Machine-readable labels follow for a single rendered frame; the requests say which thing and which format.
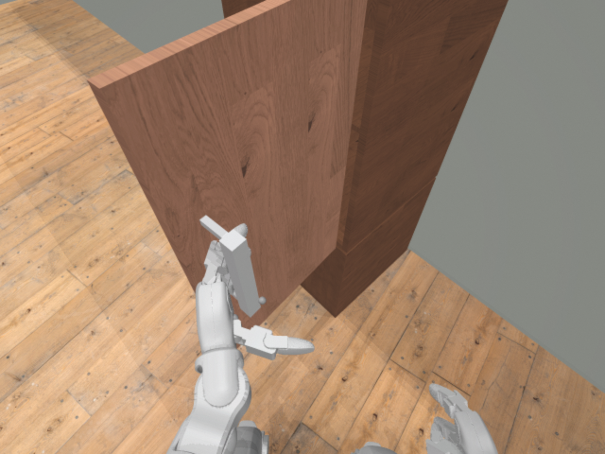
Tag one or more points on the left robot forearm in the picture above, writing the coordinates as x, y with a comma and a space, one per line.
222, 396

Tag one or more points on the left robot thigh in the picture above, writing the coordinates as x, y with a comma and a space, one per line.
251, 440

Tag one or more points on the handle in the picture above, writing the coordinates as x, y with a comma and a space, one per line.
237, 257

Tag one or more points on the robot right hand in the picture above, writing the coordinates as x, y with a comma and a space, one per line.
469, 434

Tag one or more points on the robot left hand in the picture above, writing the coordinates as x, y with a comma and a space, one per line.
214, 309

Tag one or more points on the robot left shin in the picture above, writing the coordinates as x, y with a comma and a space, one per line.
247, 423

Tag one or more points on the cupboard door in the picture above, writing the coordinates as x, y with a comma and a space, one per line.
247, 120

